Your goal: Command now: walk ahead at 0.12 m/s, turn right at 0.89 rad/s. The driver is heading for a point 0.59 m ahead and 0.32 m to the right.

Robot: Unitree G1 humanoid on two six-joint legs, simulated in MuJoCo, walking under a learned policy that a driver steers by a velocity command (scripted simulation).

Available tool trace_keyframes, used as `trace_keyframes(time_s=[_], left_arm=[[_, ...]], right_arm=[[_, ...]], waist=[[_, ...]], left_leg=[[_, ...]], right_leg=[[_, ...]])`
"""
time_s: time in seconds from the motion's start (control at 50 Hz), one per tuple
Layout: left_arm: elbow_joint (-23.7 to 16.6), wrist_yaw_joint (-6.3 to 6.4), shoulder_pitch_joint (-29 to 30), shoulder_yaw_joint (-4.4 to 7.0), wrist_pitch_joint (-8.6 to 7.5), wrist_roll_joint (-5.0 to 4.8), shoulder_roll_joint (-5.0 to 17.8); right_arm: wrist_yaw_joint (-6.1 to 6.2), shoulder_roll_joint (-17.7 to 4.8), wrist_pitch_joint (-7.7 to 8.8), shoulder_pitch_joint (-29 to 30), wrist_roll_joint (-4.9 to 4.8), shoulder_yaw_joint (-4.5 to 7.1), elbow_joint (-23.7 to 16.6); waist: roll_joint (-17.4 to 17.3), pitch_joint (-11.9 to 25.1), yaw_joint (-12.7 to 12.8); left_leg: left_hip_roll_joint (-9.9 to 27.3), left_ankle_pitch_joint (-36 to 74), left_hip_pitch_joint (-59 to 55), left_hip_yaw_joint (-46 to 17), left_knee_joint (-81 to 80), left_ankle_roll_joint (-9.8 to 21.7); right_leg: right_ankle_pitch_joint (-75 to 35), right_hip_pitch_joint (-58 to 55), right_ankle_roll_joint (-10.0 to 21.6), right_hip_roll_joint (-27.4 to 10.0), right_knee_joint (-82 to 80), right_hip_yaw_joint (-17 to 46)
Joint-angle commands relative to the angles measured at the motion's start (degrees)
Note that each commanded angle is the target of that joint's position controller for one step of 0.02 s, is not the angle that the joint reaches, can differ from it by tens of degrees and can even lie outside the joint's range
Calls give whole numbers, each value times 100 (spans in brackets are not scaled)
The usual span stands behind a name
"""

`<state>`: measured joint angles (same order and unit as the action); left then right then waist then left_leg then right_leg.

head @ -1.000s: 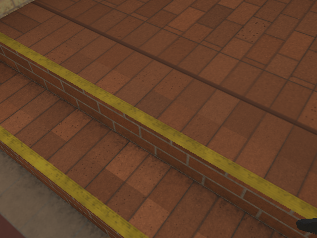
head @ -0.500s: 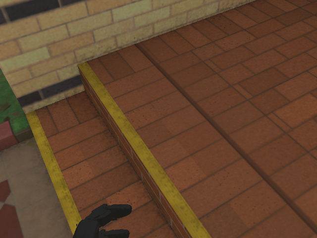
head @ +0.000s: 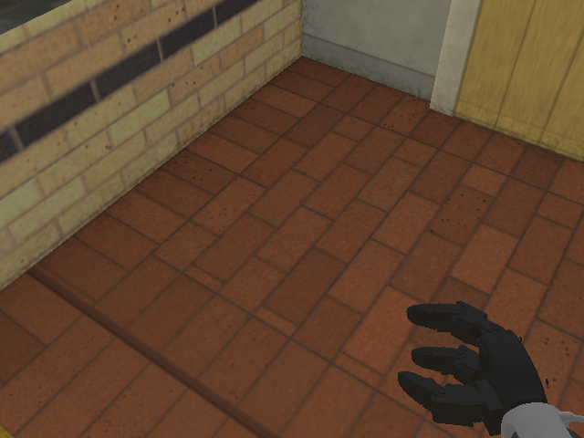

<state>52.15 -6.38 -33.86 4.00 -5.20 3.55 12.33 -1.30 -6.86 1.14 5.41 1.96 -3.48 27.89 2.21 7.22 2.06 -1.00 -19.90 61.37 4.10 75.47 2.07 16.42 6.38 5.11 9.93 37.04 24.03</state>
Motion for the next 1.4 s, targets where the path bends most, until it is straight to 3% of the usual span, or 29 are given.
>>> trace_keyframes(time_s=[0.02,0.04,0.08,0.12,0.16,0.22,0.24,0.3,0.4,0.42,0.44,0.46,0.54,0.64,0.72,0.74,0.76,0.78,0.8,0.86,0.96,0.98,1.06,1.16,1.18,1.22,1.26,1.38,1.4], left_arm=[[-1093,-195,726,331,-63,-242,791],[-1019,-58,1012,420,-16,-277,1001],[-787,335,856,112,21,47,491],[-888,320,1264,-192,70,113,-137],[-1337,136,2216,-281,-23,-50,22],[-1463,-191,2456,-233,-79,-223,526],[-1642,290,2468,-203,454,-812,415],[-1843,515,2257,-127,894,-450,840],[-1937,427,2164,261,910,-497,1230],[-1869,470,1696,412,829,-419,1551],[-2164,582,1855,564,767,-315,2242],[-2366,591,2060,564,610,-211,2168],[-2704,834,2856,285,534,-438,1206],[-2780,925,2491,300,583,-455,1257],[-2759,823,2674,261,682,-615,1083],[-2698,783,2418,133,668,-561,667],[-2601,446,1774,-75,373,-4,304],[-2271,309,1634,-18,215,82,605],[-1959,334,1663,-5,125,-89,812],[-1833,450,2029,-195,143,6,472],[-1858,280,2788,-222,25,-53,524],[-2157,306,3224,-79,236,-158,768],[-2042,148,2966,-167,347,-330,527],[-1854,320,2396,-43,263,-226,619],[-1562,403,1577,60,145,-165,776],[-1515,570,300,280,-1,39,1761],[-1550,623,838,115,-40,-114,1114],[-1230,659,1405,-104,-261,-213,677],[-1438,583,2025,-281,-410,87,161]], right_arm=[[120,-2035,89,-3305,298,687,553],[115,-1996,261,-1794,12,645,571],[58,-332,517,-620,-129,222,1013],[379,306,684,-220,-227,111,1308],[685,-483,778,-621,-186,447,1540],[722,-1786,907,-441,-105,895,1382],[653,-1860,567,-887,-200,902,1520],[486,-1839,231,-728,-206,905,1196],[289,-1657,-148,-1351,-310,933,1385],[249,-1467,-259,-1592,-230,902,1494],[304,-1443,-260,-1289,4,898,1116],[356,-1431,-172,-871,9,876,799],[334,-1471,141,-817,-107,834,700],[250,-1006,190,-740,-207,589,593],[165,-1244,160,-1559,-281,733,821],[196,-1543,129,-1622,-137,826,808],[164,-1830,406,-1974,8,860,853],[177,-1691,554,-1715,133,787,787],[122,-1610,653,-1178,22,698,757],[129,-877,659,-1410,-123,449,1004],[215,-1204,676,-2324,85,586,1229],[199,-1588,616,-2731,-216,816,1428],[129,-1543,584,-2459,-139,895,1363],[52,-1699,354,-2787,-127,1002,1577],[30,-1479,352,-2801,-104,926,1603],[41,-647,440,-2049,-219,682,941],[38,-1214,444,-1488,-164,812,804],[-157,-1017,77,-1770,17,747,1012],[-423,-807,409,-1638,66,621,1207]], waist=[[-2205,1764,-1287],[-1622,424,-581],[-37,192,-34],[143,10,351],[-104,205,27],[-721,-88,-63],[-646,-488,160],[-664,-416,192],[-358,-267,-63],[486,-585,9],[1383,-1150,-282],[1070,-546,-149],[435,123,-394],[256,534,-252],[643,506,-581],[-23,678,-420],[-2532,-69,-405],[-1894,-377,-420],[-1370,-772,-92],[-858,-195,-192],[-969,-424,-856],[119,-361,-579],[-1445,-518,-458],[-866,-1032,-205],[-311,-635,202],[1567,32,873],[366,-561,582],[182,-1436,-301],[670,-416,-525]], left_leg=[[2562,2159,-5935,-6950,-5210,2713],[2294,-50,-3983,-5668,-5221,2133],[2143,-424,-2615,-3254,-4837,1587],[1646,851,-2527,-1786,-5164,1017],[1380,896,-3313,-846,-5609,802],[1085,1241,-3314,557,-6457,401],[1438,1765,-3415,548,-6132,733],[1932,1286,-3824,467,-6193,981],[1778,-145,-4868,928,-4788,392],[1344,-880,-4001,1161,-3433,21],[439,-1796,-1830,1048,-1774,-582],[212,-1653,-1547,-430,-753,-623],[298,-229,-1827,-1032,-835,-563],[-206,-230,-2924,-924,-2787,-497],[-95,1166,-4634,-777,-4995,-325],[861,1896,-5575,-1553,-5084,41],[1765,-1341,-6171,-3698,-5852,1562],[2364,-3990,-5596,-5399,-6538,1772],[2396,-3839,-4933,-5072,-6615,1536],[1413,-2004,-4938,-2776,-6285,726],[1272,-882,-5322,-1928,-6422,887],[1385,-971,-5262,-2152,-6659,1032],[1237,-704,-4795,-1439,-6996,853],[1455,-1102,-4023,-1186,-6290,865],[1067,-188,-3452,-764,-4992,779],[-121,-796,-461,-293,-1074,446],[340,378,1,-1073,-118,385],[497,1235,-1294,-550,-707,-145],[417,1804,-1251,-680,-567,106]], right_leg=[[146,4043,-688,570,7137,-343],[-282,4394,-744,70,7813,-808],[-469,3938,-450,-619,7297,-1282],[239,3551,-498,-1342,5981,-1483],[622,3527,-854,-1488,4971,-1806],[893,2000,-1229,-1306,2866,-2770],[-117,2423,-809,-1581,2573,-2473],[-68,2027,-432,-1593,1635,-2470],[38,1111,40,-1195,-749,-2863],[-647,524,399,-1487,-1424,-1889],[-353,201,1112,-2417,-1923,689],[226,361,1569,-2624,-2061,1617],[-1142,580,976,-1996,-1473,177],[-2100,660,865,-1664,-1067,248],[-2092,1061,411,-1326,-536,165],[-720,1712,85,-946,325,-328],[1681,4630,-464,201,1825,-757],[1018,5247,-577,-359,3356,-756],[383,5371,-626,-616,4322,-1054],[-348,4964,-635,-758,5025,-1720],[-345,4903,-803,-902,4544,-2178],[-766,4542,-611,-1308,3331,-2309],[-406,2959,-521,-1271,1081,-2659],[-29,519,-58,-879,-1096,-3215],[9,-839,17,-866,-1086,-2955],[3475,-2782,284,-3241,-2473,1010],[2768,-1680,397,-3219,-2437,635],[-3201,24,-38,-2273,-2791,-2667],[-2903,-238,208,-2369,-2580,-2725]])
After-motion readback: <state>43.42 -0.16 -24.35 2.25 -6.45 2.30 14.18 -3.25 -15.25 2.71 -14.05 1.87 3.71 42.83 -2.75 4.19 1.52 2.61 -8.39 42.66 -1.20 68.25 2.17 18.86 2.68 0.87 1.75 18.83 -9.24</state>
